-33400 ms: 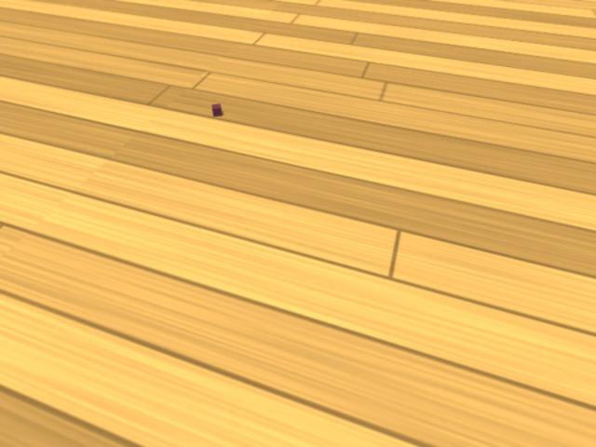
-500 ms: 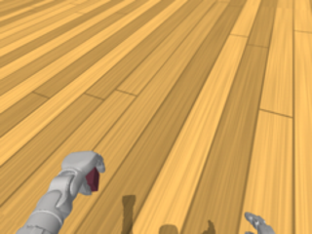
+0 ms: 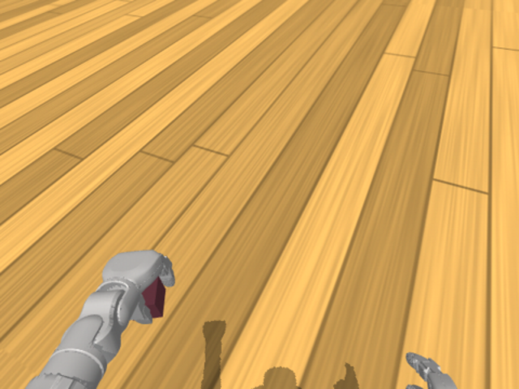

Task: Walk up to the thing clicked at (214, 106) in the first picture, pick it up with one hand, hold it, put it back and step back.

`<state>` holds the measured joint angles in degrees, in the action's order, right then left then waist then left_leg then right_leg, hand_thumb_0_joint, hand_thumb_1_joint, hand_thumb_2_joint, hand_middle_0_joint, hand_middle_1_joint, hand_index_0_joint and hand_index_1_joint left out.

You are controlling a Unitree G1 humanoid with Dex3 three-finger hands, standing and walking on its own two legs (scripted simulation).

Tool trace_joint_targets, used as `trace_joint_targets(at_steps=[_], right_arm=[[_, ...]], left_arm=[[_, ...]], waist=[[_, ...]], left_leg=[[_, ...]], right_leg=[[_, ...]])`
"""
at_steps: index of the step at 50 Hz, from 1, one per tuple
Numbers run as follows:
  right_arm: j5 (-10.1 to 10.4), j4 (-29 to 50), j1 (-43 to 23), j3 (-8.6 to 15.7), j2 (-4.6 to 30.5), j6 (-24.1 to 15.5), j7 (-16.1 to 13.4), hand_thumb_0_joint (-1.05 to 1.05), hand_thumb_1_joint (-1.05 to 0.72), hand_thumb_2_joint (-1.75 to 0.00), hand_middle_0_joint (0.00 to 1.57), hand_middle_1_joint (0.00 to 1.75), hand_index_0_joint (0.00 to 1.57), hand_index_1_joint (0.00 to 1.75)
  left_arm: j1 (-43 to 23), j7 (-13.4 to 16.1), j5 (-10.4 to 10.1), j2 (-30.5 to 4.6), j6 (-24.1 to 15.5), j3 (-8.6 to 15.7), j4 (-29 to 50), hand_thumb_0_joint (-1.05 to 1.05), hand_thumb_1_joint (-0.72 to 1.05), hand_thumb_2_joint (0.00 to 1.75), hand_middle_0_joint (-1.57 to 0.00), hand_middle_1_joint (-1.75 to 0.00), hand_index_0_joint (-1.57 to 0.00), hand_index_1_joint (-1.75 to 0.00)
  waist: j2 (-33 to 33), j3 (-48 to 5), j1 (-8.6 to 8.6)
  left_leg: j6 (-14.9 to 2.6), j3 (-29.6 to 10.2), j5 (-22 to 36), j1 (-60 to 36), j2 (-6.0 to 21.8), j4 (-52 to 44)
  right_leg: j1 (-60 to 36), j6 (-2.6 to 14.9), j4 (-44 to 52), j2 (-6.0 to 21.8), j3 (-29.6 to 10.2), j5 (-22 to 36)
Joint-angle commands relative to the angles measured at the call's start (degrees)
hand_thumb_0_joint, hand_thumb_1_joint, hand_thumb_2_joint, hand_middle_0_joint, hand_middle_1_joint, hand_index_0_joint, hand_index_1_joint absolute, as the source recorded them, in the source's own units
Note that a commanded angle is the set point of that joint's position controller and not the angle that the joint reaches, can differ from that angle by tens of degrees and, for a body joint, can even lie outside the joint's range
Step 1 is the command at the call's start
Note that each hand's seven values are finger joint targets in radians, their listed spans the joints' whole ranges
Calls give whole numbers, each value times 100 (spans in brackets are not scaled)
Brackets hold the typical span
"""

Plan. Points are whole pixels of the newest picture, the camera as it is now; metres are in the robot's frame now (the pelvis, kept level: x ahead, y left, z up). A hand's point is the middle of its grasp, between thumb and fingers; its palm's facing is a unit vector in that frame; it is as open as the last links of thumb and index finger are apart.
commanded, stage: hold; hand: left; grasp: from above
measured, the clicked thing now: (145, 298) +0.30 +0.23 -0.07
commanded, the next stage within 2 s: crouch in 0.06 s
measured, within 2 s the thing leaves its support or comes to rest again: neither
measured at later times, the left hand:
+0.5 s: hand (150, 309) +0.29 +0.22 -0.09, palm faces -0.47 -0.03 -0.88, open 8.0 cm
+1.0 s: hand (184, 321) +0.36 +0.22 -0.33, palm faces -0.43 +0.03 -0.90, open 7.8 cm
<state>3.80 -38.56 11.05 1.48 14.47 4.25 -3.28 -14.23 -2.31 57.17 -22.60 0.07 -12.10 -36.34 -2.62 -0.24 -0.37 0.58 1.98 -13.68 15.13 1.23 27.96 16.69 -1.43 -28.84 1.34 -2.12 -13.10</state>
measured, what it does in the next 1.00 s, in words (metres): lowers itself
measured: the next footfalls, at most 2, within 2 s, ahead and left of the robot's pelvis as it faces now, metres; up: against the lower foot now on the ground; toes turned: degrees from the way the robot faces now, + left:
none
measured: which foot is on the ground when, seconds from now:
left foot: down 0.00-1.00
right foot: down 0.00-1.00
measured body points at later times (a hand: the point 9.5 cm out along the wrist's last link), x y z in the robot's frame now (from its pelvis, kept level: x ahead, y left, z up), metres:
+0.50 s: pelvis +0.00 +0.00 -0.01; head +0.04 -0.01 +0.44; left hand +0.31 +0.22 -0.04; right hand +0.13 -0.26 -0.13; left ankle +0.01 +0.13 -0.74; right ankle +0.02 -0.14 -0.74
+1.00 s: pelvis -0.05 +0.01 -0.20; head +0.11 +0.02 +0.22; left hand +0.37 +0.22 -0.28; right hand -0.01 -0.27 -0.33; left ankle +0.01 +0.13 -0.74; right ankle +0.02 -0.13 -0.74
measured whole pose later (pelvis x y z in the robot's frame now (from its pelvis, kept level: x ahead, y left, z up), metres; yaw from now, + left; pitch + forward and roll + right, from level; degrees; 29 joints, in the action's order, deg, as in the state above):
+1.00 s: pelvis -0.05 +0.01 -0.20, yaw +0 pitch +31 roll -2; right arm -2.9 -43.1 14.2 3.8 13.8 0.0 -0.7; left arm -40.3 22.0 66.8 -22.8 -1.7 -5.0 -70.9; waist -2.7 -11.5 8.4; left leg -0.2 -1.4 -34.2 89.0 1.2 91.9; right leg 88.1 -2.4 -89.3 0.8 -1.1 -32.5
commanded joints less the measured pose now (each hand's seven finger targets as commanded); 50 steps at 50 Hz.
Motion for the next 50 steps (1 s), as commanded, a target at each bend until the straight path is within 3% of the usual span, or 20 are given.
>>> trace_joint_targets(at_steps=[1, 6, 8, 9, 12, 15, 21, 25, 27, 29, 30, 33, 34, 35, 37, 40, 43, 45, 47, 50], right_arm=[[-5, 772, -470, 255, 710, -241, -62, 0, -90, -90, 20, 30, 20, 30], [-12, 757, -429, 276, 729, -215, -70, 0, -90, -90, 20, 30, 20, 30], [-11, 748, -396, 290, 734, -224, -64, 0, -92, -91, 20, 30, 20, 30], [-10, 736, -412, 284, 724, -217, -64, 0, -88, -90, 20, 30, 20, 30], [-10, 734, -352, 312, 734, -198, -48, 0, -89, -90, 20, 30, 20, 30], [-28, 694, -306, 327, 734, -181, -35, 0, -89, -90, 20, 30, 20, 30], [-138, 530, -116, 366, 751, -116, 51, 0, -89, -90, 20, 30, 20, 30], [-245, 271, 194, 460, 826, -147, 151, 0, -89, -90, 20, 30, 20, 30], [-301, 232, 337, 495, 805, -185, 195, 0, -89, -90, 20, 30, 20, 30], [-344, 233, 419, 544, 838, -205, 216, 0, -90, -90, 20, 30, 20, 30], [-367, 219, 497, 550, 834, -222, 228, 0, -89, -90, 20, 30, 20, 30], [-426, 149, 567, 594, 906, -299, 222, 0, -90, -90, 20, 30, 20, 30], [-453, 135, 605, 603, 905, -327, 210, 0, -89, -90, 20, 30, 20, 30], [-484, 102, 608, 605, 928, -362, 195, 0, -89, -90, 20, 30, 20, 30], [-521, 19, 686, 635, 943, -413, 179, 0, -89, -90, 20, 30, 20, 30], [-566, 7, 768, 645, 978, -478, 151, 0, -89, -90, 20, 30, 20, 30], [-618, -25, 782, 672, 1033, -535, 129, 0, -89, -90, 20, 30, 20, 30], [-638, -48, 787, 631, 1026, -564, 123, 0, -89, -90, 20, 30, 20, 30], [-672, -34, 798, 632, 1069, -605, 154, 0, -89, -90, 20, 30, 20, 30], [-719, -55, 799, 584, 1080, -656, 195, 0, -89, -90, 20, 30, 20, 30]], left_arm=[[-1724, 231, -32, -1254, -28, 696, 1014, 0, 74, 53, -117, -32, -116, -34], [-1997, 274, 18, -1292, -85, 684, 1209, 0, 76, 55, -119, -32, -117, -34], [-2079, 315, 2, -1214, -88, 612, 1201, 0, 82, 46, -118, -39, -120, -37], [-1993, 336, 3, -1278, -80, 678, 1134, 0, 74, 44, -110, -35, -112, -34], [-1742, 394, 10, -1018, -78, 518, 921, 0, 82, 51, -122, -32, -121, -33], [-1605, 533, 83, -994, -138, 532, 688, 0, 85, 50, -123, -31, -123, -32], [-1976, 1221, 363, -819, -247, 466, -182, 0, 88, 51, -127, -29, -126, -31], [-2620, 1688, 615, -856, -312, 495, -714, 0, 88, 53, -127, -33, -126, -34], [-2719, 1886, 791, -662, -367, 415, -1043, 0, 87, 54, -126, -34, -125, -35], [-3046, 2135, 918, -823, -400, 561, -1278, 0, 86, 53, -125, -35, -124, -36], [-3129, 2231, 975, -685, -395, 499, -1437, 0, 86, 52, -124, -36, -124, -36], [-3419, 2544, 1061, -837, -311, 665, -1813, 0, 88, 51, -123, -39, -124, -38], [-3508, 2603, 1036, -760, -293, 637, -1939, 0, 88, 54, -124, -37, -124, -38], [-3692, 2660, 1060, -915, -282, 707, -2043, 0, 89, 54, -125, -38, -125, -38], [-3781, 2683, 1031, -808, -234, 647, -2235, 0, 93, 52, -128, -35, -128, -35], [-4116, 2730, 977, -937, -196, 749, -2222, 0, 89, 53, -127, -33, -126, -34], [-4338, 2705, 916, -1042, -149, 830, -2322, 0, 84, 52, -123, -33, -122, -34], [-4317, 2674, 945, -1030, -117, 816, -2670, 0, 81, 52, -121, -33, -121, -34], [-4341, 2652, 923, -1245, -126, 994, -2709, 0, 79, 53, -119, -35, -118, -36], [-4547, 2616, 966, -1256, -172, 980, -2781, 0, 81, 50, -120, -33, -120, -34]], waist=[[207, -1326, -32], [51, -1464, 34], [125, -1555, 47], [107, -1505, -7], [226, -1398, 67], [352, -1272, 99], [427, -1153, 267], [247, -1683, 389], [209, -1871, 452], [81, -2126, 439], [103, -2314, 518], [-56, -2750, 493], [-121, -2857, 556], [-254, -2902, 552], [-282, -3309, 641], [-313, -3799, 737], [-361, -3977, 769], [-307, -3813, 865], [-252, -4017, 840], [-434, -4114, 942]], left_leg=[[-140, 22, 889, -560, -215, -342], [-124, 29, 1069, -706, -204, -308], [-126, 16, 1190, -720, -197, -286], [-122, 23, 1164, -691, -205, -294], [-121, 29, 1189, -639, -198, -275], [-127, 17, 1084, -507, -211, -209], [-108, 11, 764, 69, -246, 242], [-68, -12, 714, 753, -225, 1143], [-51, -43, 550, 1294, -220, 1665], [-35, -54, 291, 1830, -207, 2134], [-46, -44, 262, 2071, -201, 2367], [-69, -89, 137, 2724, -176, 3031], [-59, -129, 63, 2869, -155, 3182], [-42, -175, -107, 3095, -147, 3346], [-72, -249, -116, 3390, -114, 3781], [-111, -279, -377, 4075, -116, 4343], [-79, -408, -773, 4492, -87, 4656], [-74, -425, -1195, 5007, -99, 4855], [-75, -481, -1394, 5297, -114, 5089], [-90, -493, -1515, 5669, -124, 5530]], right_leg=[[-377, 171, 486, -245, 195, 669], [-386, 187, 434, -259, 168, 847], [-399, 185, 397, -262, 185, 977], [-446, 188, 428, -259, 202, 930], [-347, 189, 398, -270, 207, 969], [-228, 179, 373, -259, 220, 875], [383, 174, 17, -211, 222, 616], [1130, 194, -803, -217, 216, 610], [1673, 219, -1309, -209, 230, 469], [2178, 249, -1749, -223, 241, 234], [2353, 245, -1985, -214, 230, 243], [3113, 276, -2655, -249, 292, 69], [3371, 299, -2872, -262, 322, -15], [3683, 317, -3099, -264, 349, -166], [4187, 335, -3538, -265, 399, -236], [4571, 328, -4097, -254, 410, -385], [5196, 341, -4541, -235, 467, -721], [5532, 345, -4792, -216, 486, -1042], [5794, 354, -5088, -211, 506, -1233], [6374, 368, -5504, -182, 521, -1361]])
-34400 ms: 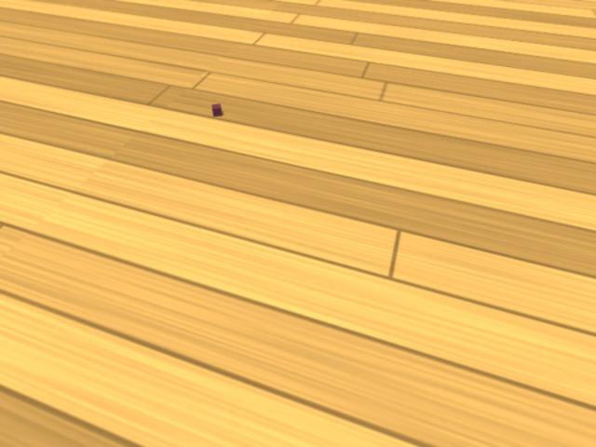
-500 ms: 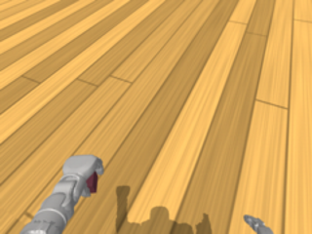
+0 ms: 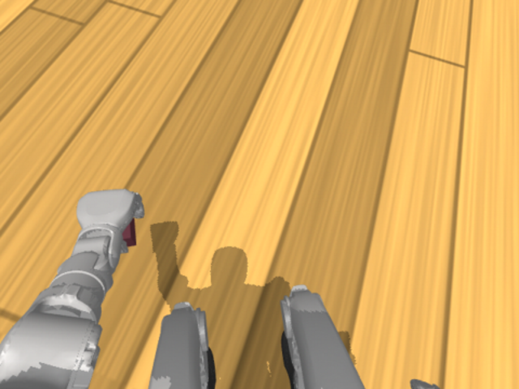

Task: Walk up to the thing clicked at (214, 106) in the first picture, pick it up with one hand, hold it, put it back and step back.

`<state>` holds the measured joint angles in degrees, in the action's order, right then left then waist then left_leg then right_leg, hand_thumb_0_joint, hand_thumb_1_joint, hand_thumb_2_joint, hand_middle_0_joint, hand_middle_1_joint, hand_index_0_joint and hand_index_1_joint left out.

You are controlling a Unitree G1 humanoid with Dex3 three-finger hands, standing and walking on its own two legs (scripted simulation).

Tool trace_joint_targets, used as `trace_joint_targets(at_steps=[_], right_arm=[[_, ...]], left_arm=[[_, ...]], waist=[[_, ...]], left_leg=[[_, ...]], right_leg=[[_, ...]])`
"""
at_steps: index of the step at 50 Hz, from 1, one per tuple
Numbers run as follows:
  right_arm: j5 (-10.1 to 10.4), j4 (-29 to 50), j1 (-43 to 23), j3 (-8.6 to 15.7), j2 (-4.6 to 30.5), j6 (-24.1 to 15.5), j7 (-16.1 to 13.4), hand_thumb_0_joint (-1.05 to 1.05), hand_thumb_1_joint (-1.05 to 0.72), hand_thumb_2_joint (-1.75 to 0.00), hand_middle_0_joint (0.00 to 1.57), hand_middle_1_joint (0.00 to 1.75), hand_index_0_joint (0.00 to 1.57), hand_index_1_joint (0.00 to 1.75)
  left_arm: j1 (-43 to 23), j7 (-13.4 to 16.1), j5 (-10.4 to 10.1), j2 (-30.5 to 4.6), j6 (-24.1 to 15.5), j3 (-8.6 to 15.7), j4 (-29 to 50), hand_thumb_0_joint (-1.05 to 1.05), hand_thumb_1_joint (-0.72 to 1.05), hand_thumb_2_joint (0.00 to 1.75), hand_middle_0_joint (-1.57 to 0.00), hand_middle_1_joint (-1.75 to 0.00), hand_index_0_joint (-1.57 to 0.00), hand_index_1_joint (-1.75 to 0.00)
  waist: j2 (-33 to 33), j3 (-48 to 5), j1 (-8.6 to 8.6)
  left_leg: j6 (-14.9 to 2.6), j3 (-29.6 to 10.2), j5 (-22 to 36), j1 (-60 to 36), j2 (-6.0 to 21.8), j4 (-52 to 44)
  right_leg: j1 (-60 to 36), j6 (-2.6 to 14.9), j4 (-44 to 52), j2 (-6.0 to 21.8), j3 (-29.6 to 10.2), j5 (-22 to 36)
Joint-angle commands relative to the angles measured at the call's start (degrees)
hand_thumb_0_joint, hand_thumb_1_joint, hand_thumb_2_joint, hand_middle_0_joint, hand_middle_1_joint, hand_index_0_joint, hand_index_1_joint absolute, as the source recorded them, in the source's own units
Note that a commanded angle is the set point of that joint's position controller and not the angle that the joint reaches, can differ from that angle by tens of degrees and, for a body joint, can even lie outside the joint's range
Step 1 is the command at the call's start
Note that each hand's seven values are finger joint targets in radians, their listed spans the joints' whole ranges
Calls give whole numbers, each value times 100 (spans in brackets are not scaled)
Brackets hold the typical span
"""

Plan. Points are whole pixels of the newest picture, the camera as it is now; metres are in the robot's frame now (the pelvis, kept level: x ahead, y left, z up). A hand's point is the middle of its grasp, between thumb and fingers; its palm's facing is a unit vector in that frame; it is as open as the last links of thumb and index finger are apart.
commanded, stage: crouch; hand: left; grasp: from above
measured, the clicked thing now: (117, 230) +0.42 +0.22 -0.16
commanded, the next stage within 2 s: lower in 1.10 s
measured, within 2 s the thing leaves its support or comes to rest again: neither
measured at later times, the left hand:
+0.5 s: hand (142, 241) +0.43 +0.21 -0.30, palm faces -0.45 -0.01 -0.90, open 7.8 cm
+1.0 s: hand (152, 245) +0.44 +0.21 -0.38, palm faces -0.46 -0.01 -0.89, open 7.9 cm
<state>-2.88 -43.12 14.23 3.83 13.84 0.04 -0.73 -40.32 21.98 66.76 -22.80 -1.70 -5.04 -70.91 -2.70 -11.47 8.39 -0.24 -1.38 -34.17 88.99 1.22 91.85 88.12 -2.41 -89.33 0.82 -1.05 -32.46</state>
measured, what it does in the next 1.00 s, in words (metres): lowers itself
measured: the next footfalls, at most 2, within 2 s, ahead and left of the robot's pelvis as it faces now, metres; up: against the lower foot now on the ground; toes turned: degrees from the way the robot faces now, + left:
none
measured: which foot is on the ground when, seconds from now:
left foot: down 0.00-1.00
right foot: down 0.00-1.00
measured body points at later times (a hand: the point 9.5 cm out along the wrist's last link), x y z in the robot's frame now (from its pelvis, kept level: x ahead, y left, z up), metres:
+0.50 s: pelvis -0.01 -0.01 -0.14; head +0.22 +0.02 +0.25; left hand +0.45 +0.21 -0.25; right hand +0.05 -0.29 -0.26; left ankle +0.06 +0.12 -0.54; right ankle +0.07 -0.15 -0.54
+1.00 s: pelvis -0.02 -0.01 -0.21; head +0.21 +0.02 +0.18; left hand +0.46 +0.20 -0.32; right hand +0.00 -0.29 -0.32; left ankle +0.06 +0.12 -0.54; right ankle +0.07 -0.15 -0.54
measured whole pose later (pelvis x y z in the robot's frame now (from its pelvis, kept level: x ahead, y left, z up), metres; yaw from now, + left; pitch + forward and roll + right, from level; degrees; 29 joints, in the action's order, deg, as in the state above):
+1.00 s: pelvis -0.02 -0.01 -0.21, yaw -2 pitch +36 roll -5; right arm -7.9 -44.1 10.2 -0.7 14.6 -4.1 7.1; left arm -55.5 25.2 72.2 -33.8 -7.9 2.4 -85.1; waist -0.7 -5.7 13.9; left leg 1.5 -6.1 -39.5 127.6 0.2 131.0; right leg 125.9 -2.3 -127.4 -0.3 1.0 -37.5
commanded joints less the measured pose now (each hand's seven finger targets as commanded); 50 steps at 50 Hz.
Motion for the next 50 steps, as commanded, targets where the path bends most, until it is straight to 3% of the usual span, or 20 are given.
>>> trace_joint_targets(at_steps=[1, 3, 8, 11, 12, 13, 15, 16, 18, 19, 21, 22, 26, 27, 30, 32, 34, 37, 41, 50], right_arm=[[-52, 403, 513, 357, 1160, -259, -42, 0, -89, -90, 20, 30, 20, 30], [-85, 373, 627, 316, 1116, -293, 15, 0, -89, -90, 20, 30, 20, 30], [-155, 253, 686, 266, 1198, -397, 127, 0, -89, -90, 20, 30, 20, 30], [-210, 212, 735, 247, 1171, -421, 206, 0, -90, -90, 20, 30, 20, 30], [-211, 235, 676, 219, 1204, -444, 231, 0, -90, -90, 20, 30, 20, 30], [-238, 224, 685, 221, 1176, -457, 268, 0, -90, -90, 20, 30, 20, 30], [-272, 150, 790, 236, 1172, -454, 316, 0, -90, -90, 20, 30, 20, 30], [-267, 180, 712, 213, 1193, -456, 338, 0, -90, -90, 20, 30, 20, 30], [-315, 93, 815, 233, 1212, -461, 388, 0, -90, -90, 20, 30, 20, 30], [-311, 156, 739, 214, 1201, -460, 397, 0, -90, -90, 20, 30, 20, 30], [-343, 87, 845, 216, 1184, -433, 441, 0, -90, -90, 20, 30, 20, 30], [-343, 111, 776, 195, 1212, -420, 465, 0, -91, -90, 20, 30, 20, 30], [-362, 109, 771, 205, 1236, -401, 541, 0, -90, -90, 20, 30, 20, 30], [-353, 156, 682, 194, 1277, -407, 552, 0, -90, -90, 20, 30, 20, 30], [-402, 84, 780, 171, 1266, -390, 592, 0, -90, -90, 20, 30, 20, 30], [-397, 151, 668, 130, 1244, -395, 623, 0, -90, -90, 20, 30, 20, 30], [-398, 88, 707, 142, 1310, -396, 633, 0, -90, -90, 20, 30, 20, 30], [-424, 109, 688, 111, 1333, -411, 668, 0, -90, -90, 20, 30, 20, 30], [-442, 67, 630, 107, 1395, -435, 678, 0, -90, -90, 20, 30, 20, 30], [-494, -57, 706, -39, 1429, -488, 700, 0, -90, -90, 20, 30, 20, 30]], left_arm=[[-1947, 188, -5, -1314, -23, 344, 660, 0, 81, 51, -120, -32, -120, -33], [-2315, 203, 8, -1603, -160, 508, 1063, 0, 80, 53, -119, -34, -119, -35], [-2624, 316, 188, -1844, -318, 647, 943, 0, 80, 56, -118, -38, -118, -38], [-2835, 407, 248, -1877, -375, 700, 946, 0, 83, 59, -123, -37, -122, -38], [-2475, 424, 277, -1745, -319, 643, 407, 0, 84, 58, -123, -37, -122, -38], [-2579, 442, 248, -1634, -326, 616, 505, 0, 85, 56, -122, -37, -122, -37], [-3001, 443, 240, -1843, -377, 695, 839, 0, 85, 60, -124, -38, -123, -39], [-2599, 421, 268, -1768, -332, 629, 331, 0, 84, 58, -123, -36, -122, -37], [-3026, 409, 230, -1965, -405, 771, 838, 0, 85, 60, -123, -39, -122, -40], [-2782, 388, 263, -1787, -361, 649, 248, 0, 83, 60, -121, -39, -121, -39], [-3162, 391, 232, -2014, -461, 774, 848, 0, 81, 56, -119, -38, -119, -38], [-2787, 390, 302, -2104, -426, 824, 371, 0, 81, 56, -120, -37, -120, -37], [-2944, 356, 313, -2042, -482, 782, 395, 0, 81, 55, -118, -38, -119, -38], [-2694, 354, 345, -1933, -436, 698, -59, 0, 80, 53, -117, -37, -117, -37], [-3142, 387, 355, -2277, -541, 900, 360, 0, 78, 51, -117, -34, -117, -34], [-2960, 377, 348, -1994, -514, 746, 19, 0, 77, 52, -116, -34, -116, -34], [-3317, 426, 334, -2348, -583, 892, 226, 0, 78, 51, -116, -34, -116, -34], [-3136, 440, 402, -2160, -574, 810, -318, 0, 79, 48, -117, -34, -117, -33], [-3516, 517, 430, -2334, -622, 845, -286, 0, 77, 44, -116, -31, -116, -30], [-3630, 599, 477, -2396, -605, 846, -667, 0, 80, 47, -119, -29, -119, -30]], waist=[[-272, -3103, 92], [-404, -3391, 125], [-662, -3704, 239], [-910, -3887, 248], [-841, -3712, 268], [-902, -3742, 334], [-964, -4027, 353], [-848, -3887, 329], [-1011, -4034, 377], [-938, -3839, 403], [-902, -3861, 452], [-864, -3773, 339], [-969, -3725, 434], [-941, -3502, 417], [-1059, -3655, 436], [-921, -3600, 473], [-1039, -3721, 461], [-989, -3382, 530], [-1136, -3429, 539], [-1221, -3320, 623]], left_leg=[[-21, -196, 499, -1571, -136, -705], [-68, -84, 530, -1246, -183, -373], [-58, -110, 536, -972, -197, 209], [-39, -81, 547, -928, -210, 467], [-19, -147, 569, -887, -197, 508], [-40, -84, 653, -804, -200, 668], [-71, 19, 877, -747, -209, 947], [-74, 17, 854, -584, -219, 1016], [-57, -10, 1054, -588, -194, 1191], [-76, 26, 968, -438, -196, 1271], [-109, 70, 946, -165, -199, 1426], [-111, 93, 865, -10, -208, 1472], [-87, 30, 1003, -25, -175, 1687], [-96, 35, 824, 106, -182, 1707], [-100, 59, 865, 246, -180, 1892], [-122, 57, 816, 383, -187, 2011], [-124, 73, 787, 455, -183, 2104], [-109, 33, 509, 637, -191, 2118], [-112, 49, 148, 787, -200, 2230], [-108, 47, 279, 1024, -211, 2559]], right_leg=[[-670, 462, 415, -134, 438, 540], [-672, 450, 214, -117, 420, 615], [-31, 456, -334, -96, 462, 583], [240, 475, -594, -100, 499, 557], [438, 469, -697, -71, 525, 547], [447, 458, -741, -75, 518, 661], [338, 445, -862, -103, 515, 903], [379, 440, -938, -100, 521, 878], [493, 434, -1146, -90, 553, 1048], [568, 427, -1159, -107, 544, 1008], [425, 398, -1218, -122, 544, 1093], [452, 401, -1282, -131, 533, 1008], [813, 428, -1580, -160, 610, 1064], [979, 434, -1602, -161, 612, 906], [925, 423, -1777, -172, 621, 981], [1026, 407, -1853, -198, 630, 947], [1032, 414, -1968, -209, 638, 939], [1389, 436, -2081, -203, 705, 641], [1617, 463, -2218, -226, 742, 318], [1911, 465, -2537, -221, 772, 464]])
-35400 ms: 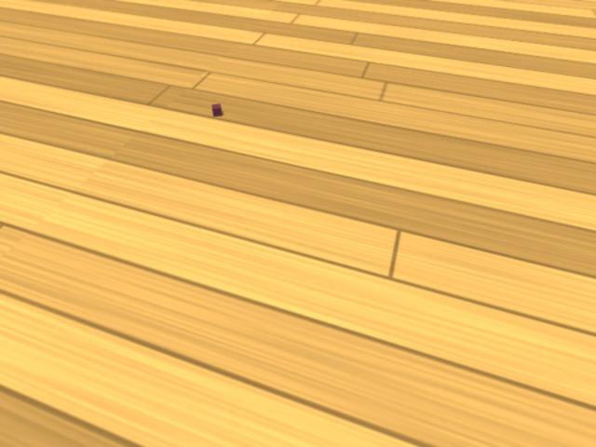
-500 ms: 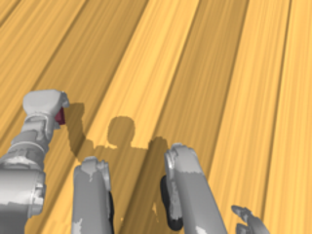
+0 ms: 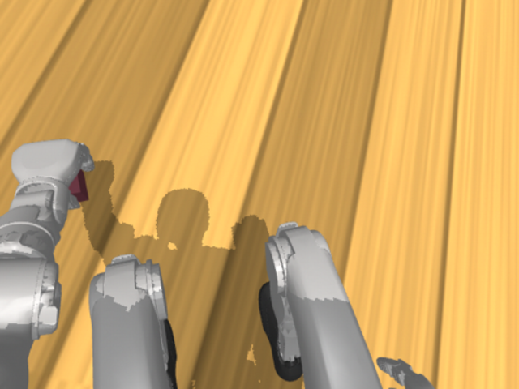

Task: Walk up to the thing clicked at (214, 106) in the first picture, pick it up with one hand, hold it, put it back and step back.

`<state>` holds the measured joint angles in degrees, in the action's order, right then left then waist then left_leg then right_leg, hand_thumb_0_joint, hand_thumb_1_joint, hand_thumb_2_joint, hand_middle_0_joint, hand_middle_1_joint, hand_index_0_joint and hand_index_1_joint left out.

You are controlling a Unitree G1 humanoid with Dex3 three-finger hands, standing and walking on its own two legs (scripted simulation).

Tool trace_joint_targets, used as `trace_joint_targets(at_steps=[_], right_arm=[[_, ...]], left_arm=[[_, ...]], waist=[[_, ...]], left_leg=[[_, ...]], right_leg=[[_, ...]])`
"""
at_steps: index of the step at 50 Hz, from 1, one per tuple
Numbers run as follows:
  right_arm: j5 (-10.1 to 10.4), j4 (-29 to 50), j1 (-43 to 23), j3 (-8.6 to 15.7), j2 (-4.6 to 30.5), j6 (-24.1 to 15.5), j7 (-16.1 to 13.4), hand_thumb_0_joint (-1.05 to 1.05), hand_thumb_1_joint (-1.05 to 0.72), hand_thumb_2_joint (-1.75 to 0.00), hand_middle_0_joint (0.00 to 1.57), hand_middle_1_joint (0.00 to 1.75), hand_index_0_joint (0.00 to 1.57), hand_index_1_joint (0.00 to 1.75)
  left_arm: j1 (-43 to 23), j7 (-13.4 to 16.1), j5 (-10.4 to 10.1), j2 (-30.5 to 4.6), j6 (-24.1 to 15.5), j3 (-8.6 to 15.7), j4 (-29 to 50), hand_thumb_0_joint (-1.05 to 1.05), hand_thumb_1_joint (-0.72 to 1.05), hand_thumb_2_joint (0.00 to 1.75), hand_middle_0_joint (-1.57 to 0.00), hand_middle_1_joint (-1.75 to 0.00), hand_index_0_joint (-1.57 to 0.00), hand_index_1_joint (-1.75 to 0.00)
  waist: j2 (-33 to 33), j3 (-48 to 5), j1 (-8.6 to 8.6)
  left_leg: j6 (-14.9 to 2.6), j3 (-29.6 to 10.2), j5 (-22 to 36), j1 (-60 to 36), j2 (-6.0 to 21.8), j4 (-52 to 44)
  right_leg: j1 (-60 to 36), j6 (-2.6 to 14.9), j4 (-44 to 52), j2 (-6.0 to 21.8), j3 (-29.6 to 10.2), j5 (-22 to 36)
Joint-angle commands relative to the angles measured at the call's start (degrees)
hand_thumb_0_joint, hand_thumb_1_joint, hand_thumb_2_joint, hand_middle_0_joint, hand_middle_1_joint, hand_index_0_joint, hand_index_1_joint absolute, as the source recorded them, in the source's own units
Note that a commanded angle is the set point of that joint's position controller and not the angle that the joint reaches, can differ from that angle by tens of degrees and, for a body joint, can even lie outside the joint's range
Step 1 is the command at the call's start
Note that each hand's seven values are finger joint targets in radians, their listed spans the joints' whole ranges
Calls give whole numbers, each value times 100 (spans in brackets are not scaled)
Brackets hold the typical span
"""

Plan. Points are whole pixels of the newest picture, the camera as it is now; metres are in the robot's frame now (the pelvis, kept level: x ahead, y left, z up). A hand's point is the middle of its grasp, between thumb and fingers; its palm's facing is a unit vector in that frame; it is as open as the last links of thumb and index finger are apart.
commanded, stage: crouch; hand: left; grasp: from above
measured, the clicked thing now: (65, 185) +0.47 +0.24 -0.20
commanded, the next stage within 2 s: lower in 0.10 s
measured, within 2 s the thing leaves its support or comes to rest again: rests again in 1.70 s
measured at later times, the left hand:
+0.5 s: hand (74, 189) +0.46 +0.24 -0.22, palm faces -0.48 -0.04 -0.88, open 7.8 cm
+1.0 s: hand (83, 191) +0.47 +0.24 -0.27, palm faces -0.46 -0.07 -0.88, open 7.9 cm
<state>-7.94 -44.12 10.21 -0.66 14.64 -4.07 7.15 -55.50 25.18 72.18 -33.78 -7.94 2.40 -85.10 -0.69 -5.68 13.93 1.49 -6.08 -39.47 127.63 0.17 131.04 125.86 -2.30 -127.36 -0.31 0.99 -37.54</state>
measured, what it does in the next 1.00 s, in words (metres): lowers itself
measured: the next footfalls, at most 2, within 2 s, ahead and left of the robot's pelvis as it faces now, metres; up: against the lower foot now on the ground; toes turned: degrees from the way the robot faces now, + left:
none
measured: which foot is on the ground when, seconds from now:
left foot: down 0.00-1.00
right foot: down 0.00-1.00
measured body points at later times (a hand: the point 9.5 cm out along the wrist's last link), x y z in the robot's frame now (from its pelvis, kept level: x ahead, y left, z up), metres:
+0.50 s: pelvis +0.00 +0.00 -0.04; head +0.25 +0.05 +0.34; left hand +0.48 +0.24 -0.17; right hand +0.03 -0.28 -0.14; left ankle +0.08 +0.13 -0.33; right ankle +0.10 -0.13 -0.33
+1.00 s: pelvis +0.00 +0.00 -0.06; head +0.26 +0.06 +0.30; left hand +0.49 +0.24 -0.22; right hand +0.01 -0.27 -0.15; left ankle +0.08 +0.13 -0.33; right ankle +0.10 -0.13 -0.33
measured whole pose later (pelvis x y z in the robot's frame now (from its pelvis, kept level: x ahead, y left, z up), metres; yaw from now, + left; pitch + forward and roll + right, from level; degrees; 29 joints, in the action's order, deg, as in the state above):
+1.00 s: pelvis +0.00 +0.00 -0.06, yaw -4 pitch +32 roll -9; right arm -12.8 -43.0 9.1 -6.5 17.2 -8.2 12.8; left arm -58.0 32.2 74.6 -43.0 -10.4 7.7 -94.4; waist 1.8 2.2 18.8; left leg 1.9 -10.6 -41.0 135.3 -0.5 143.8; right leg 132.0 -3.3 -136.9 -1.5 4.0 -37.6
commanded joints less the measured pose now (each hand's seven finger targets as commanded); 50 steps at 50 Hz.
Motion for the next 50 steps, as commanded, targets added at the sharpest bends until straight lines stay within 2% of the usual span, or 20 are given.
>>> trace_joint_targets(at_steps=[1, 10, 17, 21, 24, 29, 32, 33, 35, 36, 37, 38, 40, 43, 45, 46, 47, 48, 49, 50], right_arm=[[7, 45, 1103, 400, 1365, -84, -82, 0, -90, -90, 20, 30, 20, 30], [-28, 25, 1191, 316, 1415, -105, -14, 0, -91, -90, 20, 30, 20, 30], [-90, 26, 1081, 193, 1445, -129, 11, 0, -90, -90, 20, 30, 20, 30], [-133, 16, 1163, 156, 1512, -151, 40, 0, -90, -90, 20, 30, 20, 30], [-187, -1, 1195, 142, 1557, -192, 97, 0, -90, -90, 20, 30, 20, 30], [-237, 28, 1078, 111, 1591, -212, 167, 0, -90, -90, 20, 30, 20, 30], [-316, -32, 1117, 87, 1600, -261, 242, 0, -91, -90, 20, 30, 20, 30], [-274, -4, 1095, 96, 1623, -243, 241, 0, -89, -90, 20, 30, 20, 30], [-314, -40, 1136, 73, 1643, -260, 269, 0, -89, -89, 20, 30, 20, 30], [-317, -12, 1064, 29, 1639, -285, 300, 0, -89, -90, 20, 30, 20, 30], [-366, -64, 1162, 24, 1645, -318, 334, 0, -89, -89, 20, 30, 20, 30], [-354, -21, 1210, 45, 1744, -319, 333, 0, -89, -89, 20, 30, 20, 30], [-407, 20, 1127, 7, 1730, -390, 407, 0, -90, -90, 20, 30, 20, 30], [-465, 3, 1240, -36, 1807, -411, 472, 0, -89, -90, 20, 30, 20, 30], [-457, 114, 1102, -58, 1803, -434, 490, 0, -89, -89, 20, 30, 20, 30], [-468, 39, 1133, -70, 1833, -419, 491, 0, -89, -89, 20, 30, 20, 30], [-452, 114, 1077, -116, 1800, -431, 510, 0, -89, -90, 20, 30, 20, 30], [-489, 39, 1134, -95, 1871, -428, 505, 0, -89, -90, 20, 30, 20, 30], [-475, 109, 1071, -120, 1867, -451, 524, 0, -90, -90, 20, 30, 20, 30], [-508, 13, 1176, -111, 1911, -452, 522, 0, -89, -90, 20, 30, 20, 30]], left_arm=[[-2128, 297, -69, -1368, 7, 137, 737, 0, 80, 47, -119, -30, -118, -31], [-2184, 269, -112, -1423, -6, 126, 699, 0, 82, 50, -121, -31, -120, -32], [-2188, 302, -85, -1470, -111, 46, 279, 0, 77, 50, -120, -29, -118, -31], [-2296, 429, 4, -1741, -209, 215, 477, 0, 81, 51, -121, -31, -120, -32], [-2275, 526, 94, -1712, -236, 249, 397, 0, 82, 50, -122, -30, -121, -31], [-2083, 727, 110, -1745, -155, 280, 327, 0, 81, 50, -122, -30, -120, -32], [-2371, 767, 114, -1792, -138, 292, 404, 0, 82, 49, -122, -30, -121, -31], [-2030, 792, 96, -1809, -91, 341, 312, 0, 79, 52, -122, -25, -119, -28], [-2217, 840, 73, -1893, -106, 417, 400, 0, 80, 49, -120, -26, -119, -27], [-1959, 818, 124, -1719, -60, 246, -101, 0, 78, 49, -120, -26, -118, -28], [-2448, 830, 130, -1833, -133, 309, 279, 0, 79, 49, -119, -27, -118, -28], [-2231, 864, 148, -2090, -147, 528, 273, 0, 78, 51, -119, -27, -118, -29], [-2138, 853, 151, -1977, -178, 472, 42, 0, 80, 48, -119, -27, -119, -28], [-1958, 883, 190, -2173, -206, 692, -224, 0, 82, 47, -120, -29, -120, -30], [-1968, 892, 127, -1963, -245, 511, -145, 0, 82, 46, -119, -29, -119, -29], [-1842, 933, 165, -2237, -241, 689, -261, 0, 81, 45, -118, -29, -118, -29], [-1903, 906, 149, -1976, -258, 435, -237, 0, 80, 46, -118, -30, -118, -30], [-1916, 957, 164, -2314, -281, 679, -260, 0, 81, 46, -118, -29, -118, -29], [-1933, 946, 187, -2227, -297, 547, -290, 0, 81, 49, -119, -30, -118, -31], [-1960, 1010, 228, -2493, -316, 788, -260, 0, 82, 50, -120, -30, -119, -30]], waist=[[-1433, -3833, 67], [-1340, -3947, 133], [-1130, -3380, 260], [-1342, -3707, 250], [-1539, -3550, 350], [-1759, -3666, 292], [-1796, -3560, 469], [-1817, -3658, 319], [-1806, -3562, 449], [-1703, -3310, 464], [-1693, -3281, 648], [-1802, -3410, 509], [-1824, -3240, 586], [-1704, -3178, 652], [-1819, -3207, 610], [-1799, -3280, 569], [-1838, -3207, 595], [-1764, -3263, 636], [-1788, -3196, 612], [-1817, -3207, 661]], left_leg=[[-288, 525, 772, -2719, -113, -1325], [-311, 542, 935, -2564, -111, -1041], [-356, 553, 599, -1918, -127, -788], [-314, 491, 825, -2179, -125, -715], [-280, 454, 903, -2275, -117, -670], [-269, 451, 1037, -2366, -98, -588], [-277, 436, 992, -2311, -80, -462], [-273, 436, 1072, -2380, -95, -518], [-270, 401, 1060, -2299, -87, -471], [-271, 384, 1010, -2226, -74, -398], [-293, 398, 1026, -2128, -72, -288], [-273, 373, 1212, -2271, -92, -361], [-259, 364, 1190, -2219, -74, -258], [-275, 338, 1168, -2086, -81, -180], [-272, 316, 1070, -2045, -85, -232], [-268, 292, 1057, -2072, -77, -248], [-267, 290, 1028, -2003, -86, -244], [-284, 276, 1046, -1988, -63, -167], [-269, 273, 1037, -1945, -67, -160], [-273, 270, 1098, -1970, -61, -121]], right_leg=[[-1844, 453, 1220, -102, 578, 940], [-1970, 421, 1053, -138, 620, 1132], [-1861, 395, 976, -185, 647, 843], [-1880, 400, 792, -189, 729, 1035], [-1690, 414, 671, -186, 812, 1110], [-1681, 414, 564, -215, 826, 1288], [-1602, 400, 517, -221, 856, 1297], [-1675, 405, 544, -221, 846, 1334], [-1591, 392, 470, -216, 895, 1319], [-1465, 411, 424, -228, 913, 1294], [-1479, 386, 430, -242, 924, 1356], [-1602, 380, 411, -213, 946, 1470], [-1520, 389, 326, -238, 978, 1448], [-1622, 365, 311, -252, 1023, 1447], [-1614, 374, 363, -261, 1037, 1336], [-1649, 378, 330, -274, 1054, 1322], [-1604, 378, 315, -280, 1056, 1297], [-1686, 361, 306, -296, 1064, 1366], [-1671, 378, 261, -301, 1056, 1337], [-1706, 361, 250, -292, 1077, 1405]])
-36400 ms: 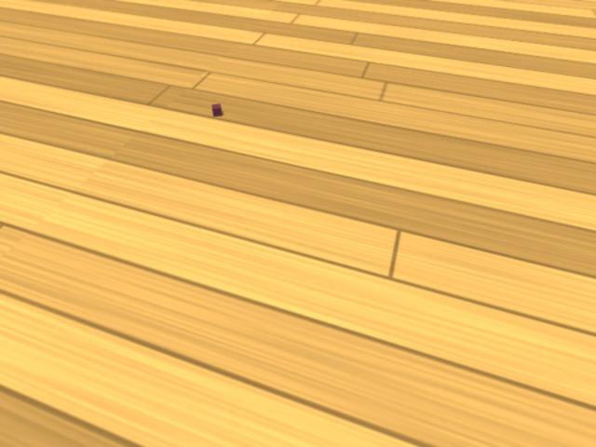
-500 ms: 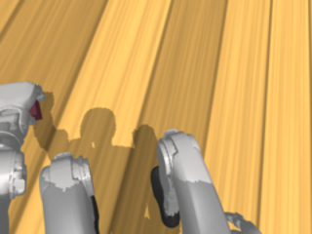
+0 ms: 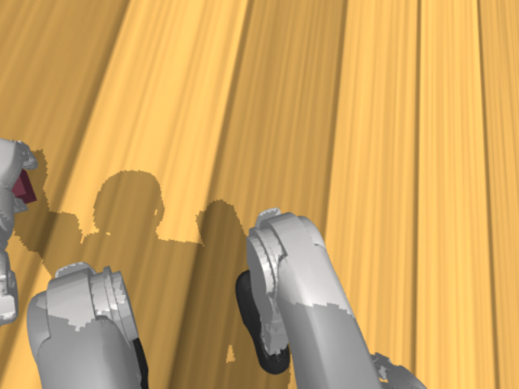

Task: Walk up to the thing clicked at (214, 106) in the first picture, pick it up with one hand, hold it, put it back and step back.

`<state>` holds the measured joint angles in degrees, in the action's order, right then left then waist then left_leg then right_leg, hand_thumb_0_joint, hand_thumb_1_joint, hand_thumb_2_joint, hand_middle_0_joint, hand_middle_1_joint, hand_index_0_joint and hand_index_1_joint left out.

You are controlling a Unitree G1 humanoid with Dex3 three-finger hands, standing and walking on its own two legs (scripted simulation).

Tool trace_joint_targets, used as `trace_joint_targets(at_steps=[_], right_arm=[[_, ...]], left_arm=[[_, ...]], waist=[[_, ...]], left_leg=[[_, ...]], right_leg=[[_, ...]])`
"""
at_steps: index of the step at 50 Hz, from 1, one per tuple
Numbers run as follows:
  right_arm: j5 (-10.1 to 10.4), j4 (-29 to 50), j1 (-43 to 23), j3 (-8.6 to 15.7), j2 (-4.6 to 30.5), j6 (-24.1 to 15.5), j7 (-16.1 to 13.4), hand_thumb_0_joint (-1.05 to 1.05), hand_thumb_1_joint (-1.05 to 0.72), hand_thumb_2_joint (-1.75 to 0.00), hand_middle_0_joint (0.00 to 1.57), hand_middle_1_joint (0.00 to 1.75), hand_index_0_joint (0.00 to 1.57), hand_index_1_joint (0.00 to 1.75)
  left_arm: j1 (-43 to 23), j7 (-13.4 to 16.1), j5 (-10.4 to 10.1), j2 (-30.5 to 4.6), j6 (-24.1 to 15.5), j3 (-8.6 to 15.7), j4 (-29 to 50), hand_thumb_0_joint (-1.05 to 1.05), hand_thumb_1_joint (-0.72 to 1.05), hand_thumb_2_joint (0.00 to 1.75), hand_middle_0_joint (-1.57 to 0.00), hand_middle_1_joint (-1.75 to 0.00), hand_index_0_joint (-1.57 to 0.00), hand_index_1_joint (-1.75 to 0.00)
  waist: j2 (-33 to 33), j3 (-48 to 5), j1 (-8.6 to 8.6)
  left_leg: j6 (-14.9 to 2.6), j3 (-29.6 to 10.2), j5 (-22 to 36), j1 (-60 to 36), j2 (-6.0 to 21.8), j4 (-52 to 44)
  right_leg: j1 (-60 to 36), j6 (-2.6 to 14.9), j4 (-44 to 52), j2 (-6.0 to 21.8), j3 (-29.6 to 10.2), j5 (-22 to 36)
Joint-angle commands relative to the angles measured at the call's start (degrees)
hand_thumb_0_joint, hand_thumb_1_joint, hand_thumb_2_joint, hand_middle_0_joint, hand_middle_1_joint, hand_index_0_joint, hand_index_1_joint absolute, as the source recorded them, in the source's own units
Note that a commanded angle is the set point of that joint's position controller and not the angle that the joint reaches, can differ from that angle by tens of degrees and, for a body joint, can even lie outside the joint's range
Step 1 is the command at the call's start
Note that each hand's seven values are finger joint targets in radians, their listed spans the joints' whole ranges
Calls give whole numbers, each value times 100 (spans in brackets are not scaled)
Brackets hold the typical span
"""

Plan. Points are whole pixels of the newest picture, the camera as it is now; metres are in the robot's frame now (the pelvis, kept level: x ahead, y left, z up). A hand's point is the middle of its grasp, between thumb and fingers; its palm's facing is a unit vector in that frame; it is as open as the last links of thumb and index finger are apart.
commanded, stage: rest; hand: left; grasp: from above
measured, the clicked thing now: (6, 187) +0.46 +0.27 -0.24
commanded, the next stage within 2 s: open in 1.14 s
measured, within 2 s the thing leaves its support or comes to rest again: rests again in 0.70 s
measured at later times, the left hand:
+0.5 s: hand (12, 191) +0.45 +0.27 -0.24, palm faces -0.44 -0.12 -0.89, open 7.9 cm
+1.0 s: hand (16, 193) +0.45 +0.26 -0.25, palm faces -0.44 -0.12 -0.89, open 7.8 cm
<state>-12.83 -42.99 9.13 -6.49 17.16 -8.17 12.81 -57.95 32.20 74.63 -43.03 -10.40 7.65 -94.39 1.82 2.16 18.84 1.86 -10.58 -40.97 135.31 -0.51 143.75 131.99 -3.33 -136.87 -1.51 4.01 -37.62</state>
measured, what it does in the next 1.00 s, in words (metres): stands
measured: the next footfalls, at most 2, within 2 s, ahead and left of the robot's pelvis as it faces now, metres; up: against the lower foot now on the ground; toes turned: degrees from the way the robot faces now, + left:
none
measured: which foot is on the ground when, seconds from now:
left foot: down 0.00-1.00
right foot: down 0.00-1.00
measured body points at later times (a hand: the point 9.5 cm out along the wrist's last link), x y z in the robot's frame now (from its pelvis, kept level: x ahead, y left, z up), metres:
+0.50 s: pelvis +0.00 +0.00 -0.01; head +0.26 +0.09 +0.35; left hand +0.47 +0.27 -0.19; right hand +0.02 -0.26 -0.08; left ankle +0.06 +0.13 -0.27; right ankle +0.11 -0.13 -0.27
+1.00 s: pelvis +0.00 +0.01 -0.01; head +0.27 +0.10 +0.34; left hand +0.47 +0.27 -0.20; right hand +0.02 -0.25 -0.07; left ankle +0.06 +0.13 -0.27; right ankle +0.11 -0.13 -0.27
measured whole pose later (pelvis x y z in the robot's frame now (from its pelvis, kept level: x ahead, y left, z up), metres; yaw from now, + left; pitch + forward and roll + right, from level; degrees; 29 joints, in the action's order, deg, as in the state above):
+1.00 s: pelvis +0.00 +0.01 -0.01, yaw -4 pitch +28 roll -13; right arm -17.3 -42.4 6.5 -13.6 19.6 -15.1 18.3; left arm -59.7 40.3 76.5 -51.4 -12.1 8.0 -103.6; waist 6.0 7.9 22.5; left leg 1.3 -14.4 -41.9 134.3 -0.3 147.5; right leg 129.4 -4.2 -137.2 -2.7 7.1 -37.0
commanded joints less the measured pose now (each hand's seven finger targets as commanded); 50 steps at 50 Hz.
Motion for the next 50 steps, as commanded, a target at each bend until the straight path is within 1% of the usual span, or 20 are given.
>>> trace_joint_targets(at_steps=[1, 4, 5, 6, 10, 11, 14, 16, 17, 19, 20, 22, 24, 29, 31, 34, 40, 43, 48, 50], right_arm=[[-11, -36, 1219, 445, 1650, -43, -27, 0, -89, -90, 20, 30, 20, 30], [-102, -48, 1257, 379, 1692, -110, 4, 0, -89, -90, 20, 30, 20, 30], [-113, -32, 1182, 381, 1706, -129, 16, 0, -89, -90, 20, 30, 20, 30], [-130, -108, 1252, 361, 1706, -140, 29, 0, -90, -90, 20, 30, 20, 30], [-201, -97, 1146, 331, 1773, -204, 60, 0, -89, -90, 20, 30, 20, 30], [-200, -72, 1115, 324, 1772, -218, 88, 0, -89, -90, 20, 30, 20, 30], [-248, -104, 1101, 290, 1821, -255, 136, 0, -90, -90, 20, 30, 20, 30], [-295, -113, 1102, 266, 1839, -307, 197, 0, -90, -90, 20, 30, 20, 30], [-294, -161, 1129, 224, 1845, -306, 210, 0, -89, -90, 20, 30, 20, 30], [-277, -101, 1017, 209, 1880, -360, 234, 0, -90, -90, 20, 30, 20, 30], [-309, -175, 1129, 185, 1866, -347, 257, 0, -90, -90, 20, 30, 20, 30], [-310, -155, 1089, 168, 1883, -359, 274, 0, -90, -90, 20, 30, 20, 30], [-327, -102, 1022, 140, 1888, -392, 311, 0, -90, -90, 20, 30, 20, 30], [-334, -108, 1016, 75, 1936, -412, 322, 0, -90, -90, 20, 30, 20, 30], [-366, -78, 998, 33, 1926, -471, 362, 0, -90, -90, 20, 30, 20, 30], [-340, -71, 955, 3, 1985, -495, 354, 0, -90, -90, 20, 30, 20, 30], [-379, -36, 802, -65, 2046, -616, 405, 0, -90, -90, 20, 30, 20, 30], [-383, -52, 799, -125, 2041, -648, 433, 0, -90, -90, 20, 30, 20, 30], [-388, -18, 754, -161, 2111, -730, 502, 0, -90, -90, 20, 30, 20, 30], [-399, -40, 790, -190, 2122, -736, 503, 0, -90, -90, 20, 30, 20, 30]], left_arm=[[-1747, 322, -28, -1434, -86, 148, 606, 0, 82, 49, -120, -29, -119, -30], [-1856, 398, 82, -1623, -149, 266, 545, 0, 85, 45, -122, -27, -122, -27], [-1919, 410, 73, -1464, -182, 132, 632, 0, 86, 44, -123, -25, -123, -26], [-1847, 458, 64, -1666, -196, 276, 532, 0, 87, 45, -123, -27, -123, -28], [-1663, 589, 107, -1746, -216, 327, 433, 0, 89, 45, -124, -28, -124, -28], [-1676, 588, 124, -1575, -210, 186, 367, 0, 90, 45, -125, -27, -125, -27], [-1654, 655, 130, -1681, -176, 258, 297, 0, 92, 46, -126, -29, -126, -29], [-1791, 679, 141, -1571, -166, 142, 332, 0, 91, 46, -125, -30, -125, -29], [-1706, 729, 116, -1771, -164, 276, 278, 0, 91, 46, -125, -28, -125, -28], [-1766, 744, 79, -1602, -153, 119, 173, 0, 89, 44, -124, -26, -124, -27], [-1645, 781, 113, -1854, -132, 294, 124, 0, 89, 46, -124, -29, -124, -30], [-1631, 810, 87, -1849, -130, 294, 100, 0, 88, 45, -124, -27, -124, -27], [-1723, 801, 94, -1763, -127, 173, 118, 0, 89, 45, -124, -28, -124, -29], [-1646, 850, 83, -1944, -139, 257, -61, 0, 89, 47, -126, -27, -125, -28], [-1773, 826, 69, -1832, -152, 158, -113, 0, 91, 44, -125, -28, -125, -28], [-1641, 887, 50, -1967, -185, 242, -156, 0, 92, 44, -127, -28, -127, -28], [-1847, 892, 76, -1867, -215, 27, -212, 0, 92, 48, -127, -31, -127, -31], [-1715, 1003, 89, -2040, -225, 112, -202, 0, 91, 46, -126, -30, -126, -30], [-1816, 1052, 58, -2013, -164, 25, -287, 0, 91, 48, -126, -31, -126, -31], [-1757, 1082, 57, -2136, -128, 117, -353, 0, 91, 48, -126, -31, -126, -32]], waist=[[-2073, -3887, 164], [-1980, -3644, 318], [-2045, -3709, 320], [-2110, -3742, 327], [-2219, -3621, 264], [-2290, -3605, 311], [-2359, -3559, 340], [-2385, -3567, 451], [-2411, -3605, 412], [-2333, -3412, 440], [-2389, -3479, 418], [-2443, -3515, 403], [-2420, -3459, 483], [-2321, -3379, 471], [-2274, -3265, 598], [-2364, -3278, 512], [-2408, -3028, 659], [-2486, -3164, 567], [-2357, -3013, 693], [-2324, -3041, 665]], left_leg=[[-299, 699, 1162, -2659, 9, -1395], [-329, 717, 1093, -2546, 7, -1245], [-311, 705, 1094, -2638, 13, -1227], [-311, 689, 1120, -2657, 26, -1238], [-273, 640, 971, -2711, 23, -1287], [-258, 623, 996, -2798, 25, -1320], [-241, 573, 1152, -2907, 39, -1299], [-245, 585, 1313, -2976, 58, -1218], [-250, 554, 1341, -2930, 70, -1229], [-246, 566, 1257, -2773, 53, -1199], [-245, 546, 1295, -2851, 69, -1253], [-240, 531, 1282, -2874, 72, -1248], [-243, 522, 1267, -2830, 86, -1230], [-261, 494, 1152, -2690, 92, -1234], [-269, 481, 1178, -2722, 98, -1145], [-239, 419, 1169, -2779, 104, -1259], [-224, 374, 991, -2783, 119, -1191], [-196, 323, 1148, -2886, 143, -1252], [-224, 348, 1100, -2701, 142, -1149], [-229, 315, 1118, -2704, 151, -1195]], right_leg=[[-2236, 488, 1186, -186, 776, 1319], [-2251, 448, 1219, -183, 786, 1304], [-2216, 458, 1219, -192, 799, 1293], [-2326, 440, 1223, -202, 812, 1339], [-2085, 472, 1174, -208, 920, 1132], [-2028, 469, 1117, -207, 938, 1163], [-1963, 450, 1041, -204, 1001, 1333], [-2078, 417, 1038, -218, 984, 1539], [-2168, 427, 1052, -236, 992, 1566], [-2094, 453, 1066, -220, 979, 1490], [-2202, 437, 1061, -244, 997, 1525], [-2214, 450, 1040, -249, 1005, 1507], [-2258, 445, 1036, -268, 1005, 1521], [-2310, 443, 1112, -287, 1005, 1435], [-2270, 421, 1068, -278, 1033, 1482], [-2287, 434, 1082, -281, 1076, 1427], [-2112, 422, 1026, -263, 1119, 1322], [-2288, 432, 1035, -306, 1135, 1442], [-2348, 412, 1074, -320, 1113, 1469], [-2372, 415, 1122, -332, 1135, 1452]])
